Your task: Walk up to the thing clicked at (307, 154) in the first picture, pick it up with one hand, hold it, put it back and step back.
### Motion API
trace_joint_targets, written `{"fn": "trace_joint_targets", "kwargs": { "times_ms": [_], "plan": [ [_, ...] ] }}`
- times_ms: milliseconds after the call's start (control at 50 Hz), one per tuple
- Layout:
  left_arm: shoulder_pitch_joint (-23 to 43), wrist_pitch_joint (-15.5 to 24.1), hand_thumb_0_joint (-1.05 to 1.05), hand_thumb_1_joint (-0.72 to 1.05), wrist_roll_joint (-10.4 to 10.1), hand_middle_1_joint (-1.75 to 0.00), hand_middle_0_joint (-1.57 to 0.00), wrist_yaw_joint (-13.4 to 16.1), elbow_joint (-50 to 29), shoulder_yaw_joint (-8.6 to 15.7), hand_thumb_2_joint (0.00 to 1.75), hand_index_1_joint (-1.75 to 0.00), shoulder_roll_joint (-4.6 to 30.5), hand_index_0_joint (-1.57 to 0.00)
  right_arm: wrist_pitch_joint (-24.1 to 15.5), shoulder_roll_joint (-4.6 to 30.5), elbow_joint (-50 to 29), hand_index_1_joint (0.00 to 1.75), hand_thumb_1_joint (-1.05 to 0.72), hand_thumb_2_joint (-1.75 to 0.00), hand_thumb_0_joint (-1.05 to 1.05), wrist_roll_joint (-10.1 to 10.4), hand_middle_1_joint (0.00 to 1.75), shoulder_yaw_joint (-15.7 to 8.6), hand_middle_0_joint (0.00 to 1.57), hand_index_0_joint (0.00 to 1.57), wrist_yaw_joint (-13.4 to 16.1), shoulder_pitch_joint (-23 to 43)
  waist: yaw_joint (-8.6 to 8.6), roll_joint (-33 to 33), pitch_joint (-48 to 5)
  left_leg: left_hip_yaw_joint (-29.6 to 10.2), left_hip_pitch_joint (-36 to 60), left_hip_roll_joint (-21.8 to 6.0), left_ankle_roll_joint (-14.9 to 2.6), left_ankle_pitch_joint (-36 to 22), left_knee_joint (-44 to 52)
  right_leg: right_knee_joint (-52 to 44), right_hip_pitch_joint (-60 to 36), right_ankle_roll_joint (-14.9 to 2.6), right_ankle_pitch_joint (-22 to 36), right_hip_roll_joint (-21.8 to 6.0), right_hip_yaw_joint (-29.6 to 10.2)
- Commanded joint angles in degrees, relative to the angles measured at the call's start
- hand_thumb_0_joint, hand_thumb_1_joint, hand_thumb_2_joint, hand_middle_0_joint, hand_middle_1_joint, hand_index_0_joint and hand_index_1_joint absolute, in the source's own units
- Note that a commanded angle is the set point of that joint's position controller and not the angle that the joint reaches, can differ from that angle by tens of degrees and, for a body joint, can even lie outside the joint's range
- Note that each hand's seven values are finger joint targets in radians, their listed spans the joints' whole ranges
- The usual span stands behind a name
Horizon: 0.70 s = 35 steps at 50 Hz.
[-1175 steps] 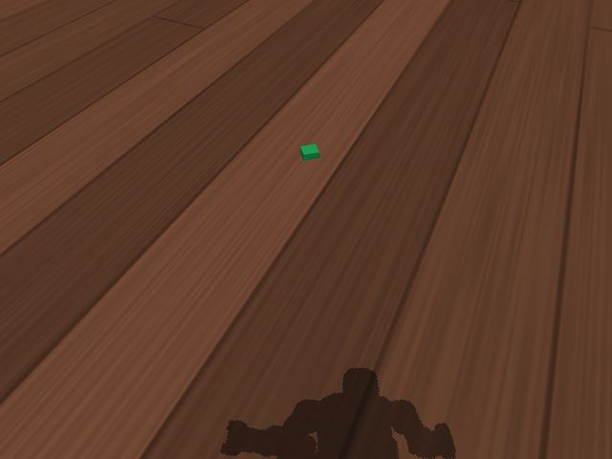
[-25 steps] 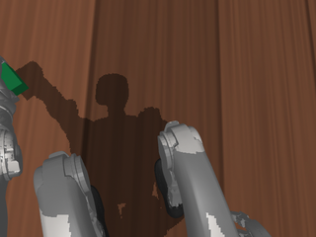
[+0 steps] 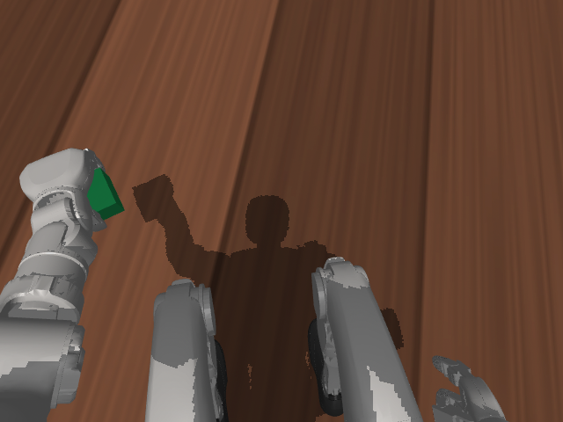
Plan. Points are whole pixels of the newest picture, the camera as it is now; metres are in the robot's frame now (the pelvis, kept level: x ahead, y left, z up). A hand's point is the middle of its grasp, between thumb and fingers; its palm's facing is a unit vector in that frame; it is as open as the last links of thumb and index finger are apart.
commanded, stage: lift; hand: left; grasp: from above
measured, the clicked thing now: (88, 200) +0.45 +0.26 -0.12
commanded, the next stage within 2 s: hold in 0.94 s
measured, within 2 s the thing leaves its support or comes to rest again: neither
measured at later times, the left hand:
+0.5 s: hand out of the picture +0.39 +0.25 +0.11, palm faces -0.41 -0.19 -0.89, open 9.5 cm
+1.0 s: hand out of the picture +0.40 +0.24 +0.20, palm faces -0.41 -0.20 -0.89, open 9.5 cm
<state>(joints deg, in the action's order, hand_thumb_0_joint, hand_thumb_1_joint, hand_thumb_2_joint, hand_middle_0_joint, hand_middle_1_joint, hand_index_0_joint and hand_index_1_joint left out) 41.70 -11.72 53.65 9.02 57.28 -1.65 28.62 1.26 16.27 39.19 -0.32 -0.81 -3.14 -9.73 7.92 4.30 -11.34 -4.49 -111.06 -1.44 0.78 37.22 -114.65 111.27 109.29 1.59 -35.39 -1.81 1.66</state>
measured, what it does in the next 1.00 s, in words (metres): rises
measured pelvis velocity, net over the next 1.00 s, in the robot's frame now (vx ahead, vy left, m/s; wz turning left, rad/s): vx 0.08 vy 0.00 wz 0.03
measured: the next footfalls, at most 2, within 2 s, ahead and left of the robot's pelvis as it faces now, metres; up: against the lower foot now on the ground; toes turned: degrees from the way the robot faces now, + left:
none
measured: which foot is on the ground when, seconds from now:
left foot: down 0.00-1.00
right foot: down 0.00-1.00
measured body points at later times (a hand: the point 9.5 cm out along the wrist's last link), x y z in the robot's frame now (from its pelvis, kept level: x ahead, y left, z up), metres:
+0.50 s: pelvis +0.04 +0.00 +0.19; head +0.13 +0.00 +0.63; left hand +0.41 +0.25 +0.16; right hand +0.14 -0.26 +0.06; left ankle +0.08 +0.13 -0.42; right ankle +0.10 -0.14 -0.42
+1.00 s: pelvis +0.08 +0.00 +0.28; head +0.13 -0.01 +0.73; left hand +0.42 +0.25 +0.25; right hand +0.16 -0.26 +0.15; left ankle +0.08 +0.13 -0.42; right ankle +0.10 -0.14 -0.42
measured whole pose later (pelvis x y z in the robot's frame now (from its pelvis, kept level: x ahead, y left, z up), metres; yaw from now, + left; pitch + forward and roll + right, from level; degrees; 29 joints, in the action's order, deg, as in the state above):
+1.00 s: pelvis +0.08 +0.00 +0.28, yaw +2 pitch +11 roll -1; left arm 24.7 -18.0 49.1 10.4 53.3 -10.8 17.6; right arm -3.5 14.0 45.3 2.6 -1.1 2.6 -15.3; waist 3.7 2.5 -5.2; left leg 0.2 -36.0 -2.2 0.9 22.5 -47.6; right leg 46.1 35.9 1.3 -21.1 -1.5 0.8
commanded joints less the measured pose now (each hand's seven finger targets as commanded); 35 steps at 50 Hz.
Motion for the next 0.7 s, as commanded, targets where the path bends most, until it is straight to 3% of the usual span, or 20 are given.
{"fn": "trace_joint_targets", "kwargs": {
  "times_ms": [0, 120, 140, 180, 200, 220, 340, 380, 400, 440, 540, 640, 680],
  "plan": [
    [17.98, -2.31, 0.00, 0.61, -0.29, -0.38, -0.99, 2.13, -15.56, 1.57, 0.39, -0.36, 12.87, -1.01, -1.41, 9.77, -2.96, 0.30, -0.88, -0.89, 0.00, 0.78, 0.30, -3.83, 0.20, 0.20, 2.78, -6.28, 0.78, 6.18, -34.42, 1.33, 31.89, 1.82, -1.67, -3.16, 23.70, -20.76, -26.30, -3.27, 4.51, 3.00, 2.28],
    [9.21, -5.17, 0.00, 0.65, -1.59, -0.34, -1.02, 1.72, -15.26, -0.82, 0.35, -0.33, 9.22, -1.04, -2.58, 7.75, -2.09, 0.30, -0.88, -0.89, 0.00, 1.97, 0.30, -2.99, 0.20, 0.20, 4.83, -4.54, 0.01, 2.45, -30.14, 2.95, 38.48, 1.84, -1.85, -6.02, 30.63, -30.18, -36.71, -2.99, 6.32, 3.06, 0.76],
    [10.31, -5.02, 0.00, 0.66, -1.88, -0.37, -1.02, 1.60, -17.58, -2.01, 0.33, -0.35, 8.00, -1.04, -2.78, 6.99, -2.15, 0.30, -0.88, -0.89, 0.00, 2.03, 0.30, -2.91, 0.20, 0.20, 5.07, -4.23, 0.10, 2.84, -30.18, 3.78, 39.38, 1.87, -1.99, -6.85, 31.63, -31.81, -39.14, -2.95, 6.81, 3.29, 0.47],
    [8.73, -5.26, 0.00, 0.67, -2.23, -0.36, -1.03, 1.80, -18.86, -1.32, 0.34, -0.34, 9.28, -1.05, -3.18, 7.18, -2.05, 0.30, -0.88, -0.89, 0.00, 2.36, 0.30, -2.80, 0.20, 0.20, 5.75, -4.02, -0.90, 2.82, -28.58, 2.78, 43.64, 1.67, -1.83, -6.36, 35.37, -34.53, -41.22, -3.00, 6.42, 3.19, 0.38],
    [7.30, -5.42, 0.00, 0.67, -2.16, -0.38, -1.02, 1.76, -17.99, -2.69, 0.32, -0.35, 6.98, -1.05, -3.43, 6.45, -1.80, 0.30, -0.88, -0.89, 0.00, 2.49, 0.30, -2.63, 0.20, 0.20, 5.95, -3.91, -0.45, 2.45, -27.14, 3.53, 44.27, 1.71, -1.85, -7.13, 36.34, -36.07, -43.07, -2.97, 7.09, 3.30, 0.11],
    [8.77, -5.39, 0.00, 0.67, -2.30, -0.38, -1.02, 2.11, -20.26, -1.93, 0.33, -0.35, 9.02, -1.04, -3.61, 6.46, -1.92, 0.30, -0.88, -0.89, 0.00, 2.61, 0.30, -2.49, 0.20, 0.20, 6.26, -3.84, -0.89, 1.51, -27.63, 3.50, 45.73, 1.70, -1.99, -7.36, 37.54, -38.08, -45.46, -2.92, 6.91, 3.42, -0.24],
    [6.68, -5.78, 0.00, 0.67, -3.33, -0.38, -1.02, 2.80, -17.62, -3.97, 0.33, -0.36, 5.55, -1.05, -5.28, 5.58, -0.29, 0.30, -0.88, -0.89, 0.00, 2.98, 0.30, -2.12, 0.20, 0.20, 7.53, -2.95, -1.24, 1.52, -20.36, 2.49, 54.54, 1.19, -1.51, -5.99, 47.57, -46.43, -51.88, -3.00, 5.70, 3.58, -0.89],
    [4.44, -6.02, 0.00, 0.67, -3.31, -0.35, -1.03, 2.90, -15.84, -3.90, 0.31, -0.33, 5.28, -1.05, -5.90, 5.77, 0.31, 0.30, -0.87, -0.89, 0.00, 3.09, 0.30, -2.12, 0.20, 0.20, 7.69, -3.28, -2.09, 1.13, -19.84, 2.27, 57.84, 0.93, -1.29, -8.37, 49.98, -48.26, -54.55, -2.99, 8.19, 3.49, -0.79],
    [3.10, -6.15, 0.00, 0.69, -3.60, -0.36, -1.03, 2.83, -14.69, -5.24, 0.31, -0.34, 2.54, -1.06, -6.11, 5.47, 0.42, 0.30, -0.87, -0.89, 0.00, 3.22, 0.30, -2.16, 0.20, 0.20, 7.75, -3.46, -1.79, 0.93, -18.92, 2.30, 59.28, 0.87, -1.18, -10.22, 51.11, -49.23, -55.62, -3.02, 9.91, 3.55, -0.59],
    [3.20, -6.32, 0.00, 0.66, -3.27, -0.40, -1.01, 3.01, -15.12, -4.88, 0.32, -0.37, 3.79, -1.03, -6.36, 5.66, 0.83, 0.30, -0.88, -0.89, 0.00, 3.29, 0.30, -2.22, 0.20, 0.20, 7.88, -4.48, -2.31, 1.20, -18.68, 2.91, 62.20, 1.00, -1.16, -14.16, 52.94, -51.66, -59.34, -2.89, 13.52, 3.59, -0.71],
    [2.36, -6.24, 0.00, 0.73, -3.75, -0.39, -1.07, 3.63, -14.24, -6.04, 0.34, -0.37, 1.07, -1.09, -6.95, 5.03, 1.21, 0.30, -0.87, -0.89, 0.00, 3.09, 0.30, -2.11, 0.20, 0.20, 7.79, -5.70, -2.43, -0.04, -15.81, 3.43, 67.69, 1.11, -1.17, -18.74, 58.51, -57.06, -65.70, -2.72, 17.89, 3.55, -0.62],
    [1.55, -6.35, 0.00, 0.73, -3.02, -0.40, -1.08, 4.27, -14.40, -5.51, 0.39, -0.38, 1.65, -1.09, -7.12, 5.31, 1.75, 0.30, -0.87, -0.89, 0.00, 2.97, 0.30, -2.46, 0.20, 0.20, 7.45, -7.36, -3.08, -1.20, -15.96, 4.07, 73.70, 1.43, -1.38, -26.61, 61.92, -61.33, -72.83, -2.16, 26.33, 3.20, -1.06],
    [1.93, -6.26, 0.00, 0.72, -3.28, -0.38, -1.08, 4.67, -14.75, -4.68, 0.41, -0.37, 2.29, -1.09, -7.18, 5.38, 1.45, 0.30, -0.87, -0.89, 0.00, 2.77, 0.30, -2.46, 0.20, 0.20, 7.33, -7.40, -3.61, -0.55, -15.67, 4.10, 76.33, 1.41, -1.11, -26.51, 64.67, -63.18, -74.97, -2.37, 25.48, 3.11, -0.76]
  ]
}}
